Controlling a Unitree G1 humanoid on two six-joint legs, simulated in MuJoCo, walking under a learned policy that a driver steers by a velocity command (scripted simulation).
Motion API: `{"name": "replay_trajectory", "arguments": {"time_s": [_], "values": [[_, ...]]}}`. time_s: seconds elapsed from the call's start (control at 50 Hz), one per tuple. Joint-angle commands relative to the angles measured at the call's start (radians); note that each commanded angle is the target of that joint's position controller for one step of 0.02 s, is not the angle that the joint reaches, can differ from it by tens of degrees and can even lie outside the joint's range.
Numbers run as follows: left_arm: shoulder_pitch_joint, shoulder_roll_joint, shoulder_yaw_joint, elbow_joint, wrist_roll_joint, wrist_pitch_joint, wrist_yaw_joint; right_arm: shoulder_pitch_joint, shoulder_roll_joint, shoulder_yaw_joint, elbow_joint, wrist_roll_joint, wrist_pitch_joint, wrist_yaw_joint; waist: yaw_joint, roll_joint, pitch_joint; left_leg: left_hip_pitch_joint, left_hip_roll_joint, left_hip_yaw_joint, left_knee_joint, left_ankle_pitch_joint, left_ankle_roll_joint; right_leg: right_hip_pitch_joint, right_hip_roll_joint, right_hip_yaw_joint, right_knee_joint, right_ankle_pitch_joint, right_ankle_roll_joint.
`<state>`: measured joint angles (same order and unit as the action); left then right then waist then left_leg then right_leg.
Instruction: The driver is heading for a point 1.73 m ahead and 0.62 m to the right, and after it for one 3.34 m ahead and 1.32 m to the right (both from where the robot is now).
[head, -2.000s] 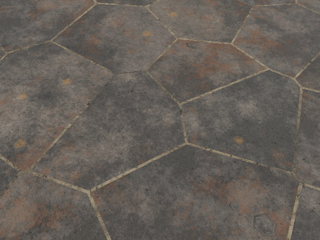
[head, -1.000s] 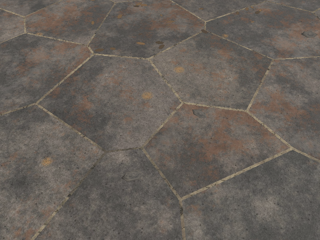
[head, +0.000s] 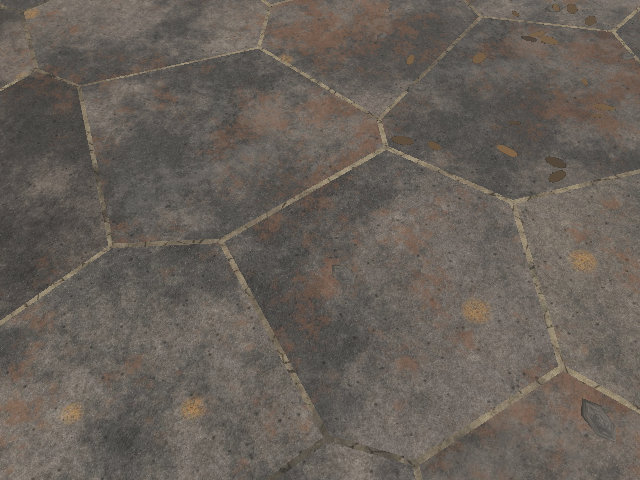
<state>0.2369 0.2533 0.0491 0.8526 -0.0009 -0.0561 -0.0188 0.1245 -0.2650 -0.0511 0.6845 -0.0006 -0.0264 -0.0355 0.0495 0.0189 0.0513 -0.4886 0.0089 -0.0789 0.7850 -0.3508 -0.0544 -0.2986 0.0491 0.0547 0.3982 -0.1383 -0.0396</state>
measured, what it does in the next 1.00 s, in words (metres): steps on the spot, turning right: left foot, then right foot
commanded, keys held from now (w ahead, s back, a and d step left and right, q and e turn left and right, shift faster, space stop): e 0.68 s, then no key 0.32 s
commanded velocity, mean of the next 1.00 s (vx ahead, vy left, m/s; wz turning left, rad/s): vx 0.04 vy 0.00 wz -0.42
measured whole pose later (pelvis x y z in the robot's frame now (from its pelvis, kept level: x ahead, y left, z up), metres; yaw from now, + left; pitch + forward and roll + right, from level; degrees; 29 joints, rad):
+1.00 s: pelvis +0.04 -0.02 -0.01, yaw -28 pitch +1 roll +0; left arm 0.15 0.27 0.03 0.67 0.00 0.03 0.01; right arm 0.17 -0.28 -0.07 0.74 0.00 0.00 -0.02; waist 0.00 0.00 0.02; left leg -0.29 0.02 -0.04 0.56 -0.27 -0.05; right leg -0.30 0.09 0.11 0.51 -0.23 -0.05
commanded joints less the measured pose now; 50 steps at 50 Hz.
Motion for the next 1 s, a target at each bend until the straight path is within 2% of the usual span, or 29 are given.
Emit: {"name": "replay_trajectory", "arguments": {"time_s": [0.02, 0.08, 0.12, 0.14, 0.16, 0.18, 0.2, 0.22, 0.24, 0.26, 0.3, 0.38, 0.46, 0.5, 0.52, 0.54, 0.56, 0.58, 0.6, 0.62, 0.64, 0.66, 0.7, 0.74, 0.8, 0.88, 0.94, 0.98, 1.0], "values": [[-0.071, 0.220, 0.059, -0.088, -0.020, 0.010, 0.017, 0.074, -0.087, -0.026, -0.039, 0.006, 0.017, -0.011, -0.054, -0.150, -0.195, 0.147, -0.034, 0.021, -0.076, 0.080, -0.002, 0.078, -0.235, 0.223, -0.062, 0.486, -0.184], [-0.072, 0.202, 0.058, -0.092, -0.029, 0.035, 0.029, 0.022, -0.085, -0.029, -0.060, 0.005, 0.021, -0.007, -0.052, -0.160, -0.143, 0.180, -0.047, 0.010, -0.198, 0.100, 0.017, 0.040, -0.213, 0.287, -0.053, 0.210, -0.158], [-0.087, 0.180, 0.053, -0.103, -0.034, 0.049, 0.039, 0.057, -0.093, -0.037, -0.052, 0.004, 0.006, -0.002, -0.087, -0.153, -0.126, 0.294, -0.033, 0.014, -0.391, 0.224, 0.047, -0.002, -0.167, 0.309, -0.001, 0.097, -0.108], [-0.069, 0.143, 0.042, -0.111, -0.026, 0.051, 0.043, 0.088, -0.139, -0.050, -0.054, -0.009, 0.001, -0.007, -0.085, -0.101, -0.153, 0.401, 0.080, -0.052, -0.413, 0.284, 0.089, -0.075, -0.132, 0.286, 0.082, -0.024, -0.060], [-0.029, 0.072, 0.024, -0.118, -0.006, 0.050, 0.040, 0.104, -0.193, -0.059, -0.068, -0.025, 0.007, -0.019, -0.059, 0.111, -0.184, 0.501, 0.297, -0.229, -0.425, 0.520, 0.175, -0.200, -0.018, 0.152, 0.330, -0.347, 0.002], [-0.004, 0.111, 0.035, -0.149, -0.013, 0.045, 0.042, 0.102, -0.215, -0.067, -0.059, -0.048, 0.011, -0.005, -0.044, 0.288, -0.178, 0.445, 0.437, -0.405, -0.462, 0.618, 0.321, -0.325, 0.036, 0.023, 0.516, -0.543, 0.042], [0.013, 0.184, 0.057, -0.126, -0.011, 0.047, 0.043, 0.075, -0.162, -0.055, -0.073, -0.038, 0.004, -0.002, -0.046, 0.186, -0.164, 0.425, 0.404, -0.366, -0.469, 0.589, 0.342, -0.330, -0.021, 0.056, 0.673, -0.502, 0.070], [0.021, 0.207, 0.071, -0.111, -0.018, 0.060, 0.044, 0.024, -0.119, -0.043, -0.078, -0.028, -0.001, 0.000, -0.028, 0.130, -0.137, 0.402, 0.338, -0.260, -0.454, 0.570, 0.298, -0.343, -0.032, 0.056, 0.740, -0.436, 0.088], [0.039, 0.195, 0.074, -0.093, -0.019, 0.079, 0.051, -0.021, -0.106, -0.038, -0.089, -0.021, -0.003, 0.002, -0.013, 0.099, -0.127, 0.381, 0.289, -0.180, -0.449, 0.541, 0.263, -0.337, -0.045, 0.045, 0.773, -0.388, 0.108], [0.034, 0.183, 0.073, -0.099, -0.016, 0.092, 0.052, -0.040, -0.112, -0.039, -0.084, -0.013, -0.002, 0.002, -0.014, 0.104, -0.110, 0.357, 0.279, -0.140, -0.450, 0.565, 0.261, -0.342, -0.052, 0.036, 0.798, -0.339, 0.126], [-0.002, 0.140, 0.061, -0.132, -0.021, 0.101, 0.044, -0.027, -0.125, -0.043, -0.071, -0.020, 0.003, -0.002, -0.025, 0.118, -0.096, 0.328, 0.246, -0.057, -0.468, 0.569, 0.265, -0.320, -0.058, -0.005, 0.746, -0.277, 0.144], [-0.080, 0.106, 0.040, -0.200, -0.019, 0.098, 0.020, 0.001, -0.161, -0.060, -0.055, -0.015, 0.018, -0.014, -0.064, 0.143, -0.139, 0.366, 0.268, 0.008, -0.456, 0.556, 0.278, -0.231, -0.087, -0.050, 0.521, -0.236, 0.138], [-0.085, 0.138, 0.049, -0.234, -0.019, 0.104, -0.002, 0.013, -0.200, -0.075, -0.039, 0.005, 0.021, -0.003, -0.069, 0.166, -0.151, 0.368, 0.307, 0.026, -0.422, 0.528, 0.264, -0.115, -0.074, -0.103, 0.345, -0.217, 0.092], [-0.039, 0.138, 0.056, -0.228, -0.017, 0.108, -0.010, -0.006, -0.203, -0.076, -0.032, 0.025, 0.020, 0.000, -0.032, 0.157, -0.144, 0.339, 0.298, 0.057, -0.356, 0.467, 0.217, -0.014, -0.051, -0.135, 0.169, -0.106, 0.047], [-0.002, 0.150, 0.065, -0.215, -0.014, 0.108, -0.007, 0.021, -0.182, -0.072, -0.016, 0.030, 0.018, 0.002, -0.022, 0.129, -0.148, 0.291, 0.267, 0.094, -0.286, 0.391, 0.166, 0.082, -0.027, -0.129, 0.072, -0.021, 0.016], [0.031, 0.213, 0.085, -0.215, -0.013, 0.106, 0.006, 0.077, -0.140, -0.062, 0.001, 0.009, 0.017, 0.008, -0.031, -0.024, -0.157, 0.151, 0.200, 0.184, -0.113, 0.213, 0.076, 0.232, -0.111, 0.014, 0.005, 0.228, -0.033], [0.035, 0.338, 0.107, -0.247, -0.003, 0.104, 0.024, 0.077, -0.076, -0.036, -0.046, -0.048, 0.016, 0.015, -0.064, -0.354, -0.157, -0.153, 0.056, 0.233, 0.216, -0.332, -0.029, 0.367, -0.396, 0.389, 0.018, 0.637, -0.194], [0.067, 0.310, 0.096, -0.259, 0.035, 0.081, 0.011, -0.038, -0.123, -0.050, -0.074, -0.027, 0.012, 0.005, 0.038, -0.261, -0.225, -0.204, 0.007, 0.054, 0.378, -0.362, -0.024, 0.287, -0.451, 0.472, -0.032, 0.551, -0.328], [0.029, 0.286, 0.087, -0.257, 0.037, 0.062, 0.005, -0.063, -0.153, -0.060, -0.075, 0.000, 0.017, -0.002, 0.016, -0.177, -0.175, -0.218, 0.024, 0.021, 0.434, -0.280, -0.007, 0.250, -0.391, 0.387, -0.046, 0.449, -0.294], [-0.031, 0.257, 0.081, -0.258, 0.016, 0.053, 0.011, -0.043, -0.157, -0.064, -0.059, 0.003, 0.024, -0.011, -0.018, -0.140, -0.141, -0.227, 0.035, 0.010, 0.414, -0.186, 0.003, 0.219, -0.334, 0.324, -0.046, 0.358, -0.235], [-0.070, 0.221, 0.068, -0.265, -0.003, 0.055, 0.018, -0.026, -0.161, -0.069, -0.040, -0.007, 0.031, -0.021, -0.034, -0.118, -0.132, -0.218, 0.045, 0.000, 0.392, -0.126, 0.001, 0.201, -0.300, 0.292, -0.046, 0.306, -0.196], [-0.095, 0.214, 0.062, -0.271, -0.010, 0.060, 0.024, -0.005, -0.162, -0.072, -0.037, -0.013, 0.034, -0.024, -0.054, -0.132, -0.129, -0.177, 0.037, 0.002, 0.391, -0.075, -0.005, 0.157, -0.276, 0.270, -0.052, 0.300, -0.186], [-0.098, 0.197, 0.053, -0.278, -0.001, 0.065, 0.034, 0.031, -0.147, -0.070, -0.025, -0.007, 0.031, -0.018, -0.067, -0.145, -0.156, -0.138, 0.014, 0.010, 0.391, -0.010, -0.014, 0.151, -0.251, 0.249, -0.058, 0.290, -0.186], [-0.088, 0.183, 0.047, -0.275, 0.001, 0.063, 0.042, 0.033, -0.133, -0.063, -0.019, -0.001, 0.031, -0.015, -0.057, -0.141, -0.162, -0.130, 0.013, 0.011, 0.317, 0.019, -0.023, 0.172, -0.244, 0.239, -0.057, 0.276, -0.185], [-0.076, 0.185, 0.044, -0.265, 0.004, 0.066, 0.048, 0.006, -0.111, -0.051, -0.026, -0.002, 0.030, -0.009, -0.038, -0.149, -0.154, -0.083, 0.024, 0.010, 0.166, 0.034, -0.034, 0.174, -0.238, 0.249, -0.058, 0.196, -0.184], [-0.086, 0.190, 0.041, -0.258, 0.012, 0.070, 0.037, -0.003, -0.112, -0.045, -0.028, 0.003, 0.025, 0.002, -0.019, -0.165, -0.117, 0.038, 0.027, 0.023, 0.010, -0.007, -0.026, 0.100, -0.235, 0.279, -0.063, 0.081, -0.198], [-0.091, 0.178, 0.032, -0.245, 0.010, 0.073, 0.028, 0.006, -0.112, -0.042, -0.027, 0.008, 0.016, 0.009, -0.018, -0.162, -0.104, 0.118, 0.018, 0.033, -0.109, -0.021, -0.012, 0.088, -0.234, 0.313, -0.043, 0.087, -0.197], [-0.114, 0.153, 0.020, -0.236, 0.000, 0.074, 0.027, 0.048, -0.091, -0.036, -0.009, 0.006, 0.006, 0.018, -0.058, -0.141, -0.107, 0.234, 0.007, 0.052, -0.320, 0.115, 0.008, 0.069, -0.204, 0.303, -0.007, 0.111, -0.164], [-0.092, 0.135, 0.012, -0.226, -0.001, 0.070, 0.027, 0.062, -0.094, -0.032, -0.005, -0.006, 0.000, 0.023, -0.066, -0.117, -0.116, 0.322, 0.025, 0.030, -0.414, 0.250, 0.025, 0.042, -0.180, 0.292, 0.002, 0.095, -0.123]]}}
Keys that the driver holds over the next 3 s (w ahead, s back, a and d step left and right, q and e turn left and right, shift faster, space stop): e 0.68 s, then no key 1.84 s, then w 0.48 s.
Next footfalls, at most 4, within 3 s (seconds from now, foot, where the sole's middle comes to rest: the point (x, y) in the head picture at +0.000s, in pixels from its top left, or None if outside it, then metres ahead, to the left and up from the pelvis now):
0.14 left None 0.12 0.13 -0.78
0.54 right None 0.05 -0.13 -0.78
1.02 left None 0.14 0.09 -0.78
2.86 right None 0.11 -0.17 -0.78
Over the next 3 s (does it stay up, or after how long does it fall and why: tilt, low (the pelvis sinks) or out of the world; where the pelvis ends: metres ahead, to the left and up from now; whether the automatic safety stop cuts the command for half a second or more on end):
stays up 0.14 -0.09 0.00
